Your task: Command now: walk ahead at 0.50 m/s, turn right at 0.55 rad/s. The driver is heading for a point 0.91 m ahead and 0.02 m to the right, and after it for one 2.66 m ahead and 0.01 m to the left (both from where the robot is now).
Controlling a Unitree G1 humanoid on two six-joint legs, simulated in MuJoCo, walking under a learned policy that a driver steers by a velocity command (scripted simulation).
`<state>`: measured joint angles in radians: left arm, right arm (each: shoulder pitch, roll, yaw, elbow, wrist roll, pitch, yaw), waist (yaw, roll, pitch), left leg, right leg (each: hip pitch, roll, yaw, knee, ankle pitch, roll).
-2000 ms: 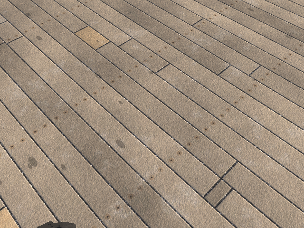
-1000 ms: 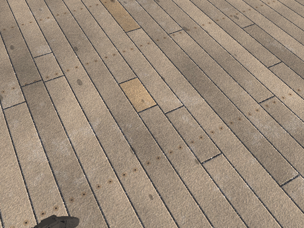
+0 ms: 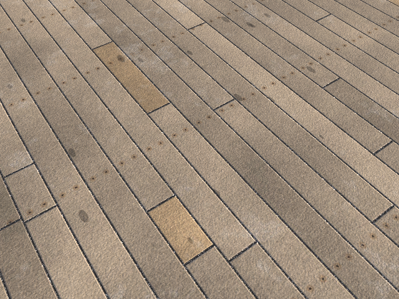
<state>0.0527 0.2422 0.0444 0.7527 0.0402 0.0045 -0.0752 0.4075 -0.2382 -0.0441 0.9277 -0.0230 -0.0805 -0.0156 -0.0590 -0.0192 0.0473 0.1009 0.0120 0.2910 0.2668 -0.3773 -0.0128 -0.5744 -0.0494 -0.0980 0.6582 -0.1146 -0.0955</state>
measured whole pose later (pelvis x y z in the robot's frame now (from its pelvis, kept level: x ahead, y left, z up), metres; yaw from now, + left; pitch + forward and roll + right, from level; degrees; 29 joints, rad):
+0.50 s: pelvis +0.27 -0.04 +0.01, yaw -14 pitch +1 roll -1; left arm 0.41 0.27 0.06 0.87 0.01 -0.06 0.00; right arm 0.08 -0.25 -0.03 0.75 -0.03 -0.02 0.03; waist 0.07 0.04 0.03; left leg -0.61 0.08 0.02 0.65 -0.02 0.00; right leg 0.04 0.14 0.10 0.23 -0.28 -0.11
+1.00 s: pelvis +0.55 -0.05 +0.01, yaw +0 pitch +1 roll +0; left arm 0.06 0.26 0.01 0.74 0.04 -0.03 -0.02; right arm 0.44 -0.25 -0.06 0.89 0.00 -0.04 0.01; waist -0.08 -0.04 0.04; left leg -0.05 -0.14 -0.14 0.28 -0.24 0.11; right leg -0.63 -0.08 0.05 0.71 -0.06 0.05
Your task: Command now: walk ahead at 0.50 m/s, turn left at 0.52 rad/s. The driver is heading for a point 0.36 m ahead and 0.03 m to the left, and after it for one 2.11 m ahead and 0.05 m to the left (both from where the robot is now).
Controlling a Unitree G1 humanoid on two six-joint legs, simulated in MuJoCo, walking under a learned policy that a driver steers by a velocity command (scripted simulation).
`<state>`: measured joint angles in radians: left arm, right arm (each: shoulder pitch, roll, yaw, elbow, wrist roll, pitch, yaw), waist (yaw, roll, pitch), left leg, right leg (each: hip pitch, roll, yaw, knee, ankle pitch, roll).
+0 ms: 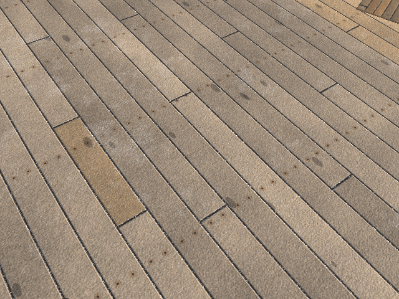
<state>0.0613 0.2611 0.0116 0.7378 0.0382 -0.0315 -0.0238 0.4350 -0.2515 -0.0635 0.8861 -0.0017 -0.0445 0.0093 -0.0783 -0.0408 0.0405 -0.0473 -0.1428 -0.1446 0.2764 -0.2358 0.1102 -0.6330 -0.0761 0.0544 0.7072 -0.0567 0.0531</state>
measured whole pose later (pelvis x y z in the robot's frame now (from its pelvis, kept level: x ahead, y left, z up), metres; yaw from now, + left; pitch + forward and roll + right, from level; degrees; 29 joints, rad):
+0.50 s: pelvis +0.23 -0.03 +0.00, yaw +18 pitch +1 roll -1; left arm 0.32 0.26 0.04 0.83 0.01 -0.06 0.01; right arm 0.12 -0.28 -0.05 0.72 -0.03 0.02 0.06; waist 0.04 0.04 0.08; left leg -0.58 0.02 0.02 0.77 -0.14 0.02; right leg -0.10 -0.01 -0.18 0.35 -0.26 -0.03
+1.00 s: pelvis +0.27 -0.01 -0.02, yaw +7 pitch -1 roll +2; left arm 0.26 0.25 0.06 0.82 0.02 0.06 -0.02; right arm 0.14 -0.26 -0.05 0.81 -0.02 0.04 -0.04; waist 0.02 0.01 0.04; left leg -0.34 0.06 0.21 0.54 -0.18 0.03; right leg -0.27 -0.01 -0.05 0.65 -0.38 -0.04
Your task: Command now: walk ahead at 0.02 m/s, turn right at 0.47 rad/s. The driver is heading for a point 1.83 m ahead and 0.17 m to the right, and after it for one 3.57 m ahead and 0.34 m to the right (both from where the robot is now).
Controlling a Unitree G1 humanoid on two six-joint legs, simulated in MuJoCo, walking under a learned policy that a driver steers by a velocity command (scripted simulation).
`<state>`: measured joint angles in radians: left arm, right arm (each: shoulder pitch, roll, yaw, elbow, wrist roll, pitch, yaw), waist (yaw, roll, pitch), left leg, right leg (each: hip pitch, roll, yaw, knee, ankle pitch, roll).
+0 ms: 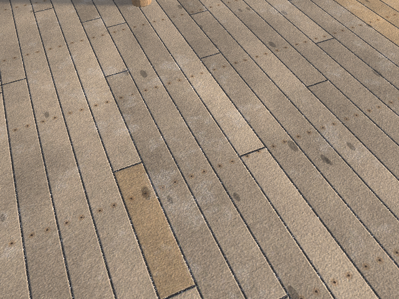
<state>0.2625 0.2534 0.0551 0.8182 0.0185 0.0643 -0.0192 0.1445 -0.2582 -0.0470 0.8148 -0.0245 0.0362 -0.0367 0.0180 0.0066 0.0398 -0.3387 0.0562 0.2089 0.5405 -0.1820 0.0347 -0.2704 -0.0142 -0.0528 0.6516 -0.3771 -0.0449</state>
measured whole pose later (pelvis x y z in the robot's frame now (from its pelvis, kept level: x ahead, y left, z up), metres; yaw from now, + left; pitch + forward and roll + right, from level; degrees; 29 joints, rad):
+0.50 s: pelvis -0.01 +0.01 +0.01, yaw -17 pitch +1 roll +1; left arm 0.24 0.30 0.08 0.76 0.01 0.05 -0.01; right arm 0.14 -0.27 -0.04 0.76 0.00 0.03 -0.04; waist 0.03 -0.02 0.05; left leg -0.32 -0.05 -0.06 0.64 -0.38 -0.01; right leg -0.28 0.14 0.21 0.47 -0.19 -0.05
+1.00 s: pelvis -0.02 +0.02 +0.02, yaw -11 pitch +0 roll +0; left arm 0.19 0.27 0.04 0.83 0.02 0.03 0.05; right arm 0.21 -0.30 -0.07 0.84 -0.01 0.05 0.00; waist -0.02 0.04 0.06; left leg -0.40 -0.09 -0.07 0.88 -0.46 0.02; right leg -0.14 0.04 0.00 0.41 -0.27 -0.04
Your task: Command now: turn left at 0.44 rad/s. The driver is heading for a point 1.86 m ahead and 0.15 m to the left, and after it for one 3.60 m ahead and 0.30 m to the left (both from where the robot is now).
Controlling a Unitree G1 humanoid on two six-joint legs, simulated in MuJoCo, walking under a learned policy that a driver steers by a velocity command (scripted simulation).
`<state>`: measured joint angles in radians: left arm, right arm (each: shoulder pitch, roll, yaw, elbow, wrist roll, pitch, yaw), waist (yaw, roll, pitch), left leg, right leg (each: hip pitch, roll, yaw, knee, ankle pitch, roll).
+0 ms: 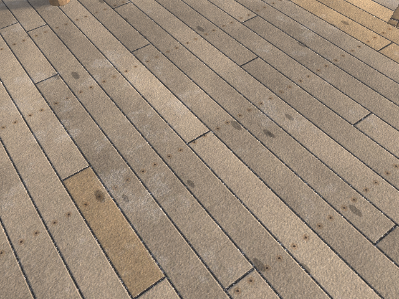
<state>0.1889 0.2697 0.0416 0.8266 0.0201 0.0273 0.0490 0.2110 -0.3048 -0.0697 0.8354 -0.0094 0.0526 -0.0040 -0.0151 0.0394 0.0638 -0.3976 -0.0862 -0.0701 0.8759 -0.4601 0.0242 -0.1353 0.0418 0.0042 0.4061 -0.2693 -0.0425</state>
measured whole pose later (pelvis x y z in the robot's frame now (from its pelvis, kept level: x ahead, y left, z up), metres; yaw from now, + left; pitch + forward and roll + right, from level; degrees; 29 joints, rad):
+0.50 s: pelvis +0.01 +0.05 +0.01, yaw +17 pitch +0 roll -1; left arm 0.18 0.32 0.05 0.81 0.04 0.01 -0.03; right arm 0.31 -0.28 -0.05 0.81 -0.01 0.01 0.02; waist -0.01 -0.04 0.04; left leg -0.11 -0.10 -0.09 0.32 -0.20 0.10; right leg -0.47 -0.04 0.02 0.94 -0.28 0.03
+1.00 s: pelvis +0.26 +0.04 -0.01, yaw +7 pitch +0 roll +0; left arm 0.24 0.28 0.05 0.83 0.01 -0.04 -0.03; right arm 0.28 -0.28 -0.02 0.85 -0.04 -0.07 0.01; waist -0.02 0.03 0.06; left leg -0.39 0.02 -0.02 1.15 -0.30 0.04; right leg -0.27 0.12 -0.01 0.46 -0.20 -0.11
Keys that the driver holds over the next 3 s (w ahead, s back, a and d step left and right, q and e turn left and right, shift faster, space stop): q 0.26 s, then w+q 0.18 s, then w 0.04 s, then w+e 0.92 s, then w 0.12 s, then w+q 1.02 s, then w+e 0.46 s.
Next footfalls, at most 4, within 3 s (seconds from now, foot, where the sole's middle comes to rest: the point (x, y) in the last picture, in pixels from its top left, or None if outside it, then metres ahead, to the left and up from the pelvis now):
0.26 left None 0.01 0.12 -0.78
0.84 right None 0.33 0.00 -0.78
1.36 left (167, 242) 0.67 0.17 -0.78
1.86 right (231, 192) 0.87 -0.08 -0.78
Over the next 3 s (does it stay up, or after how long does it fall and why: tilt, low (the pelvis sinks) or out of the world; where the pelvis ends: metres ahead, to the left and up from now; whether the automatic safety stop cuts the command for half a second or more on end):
stays up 1.33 0.13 -0.02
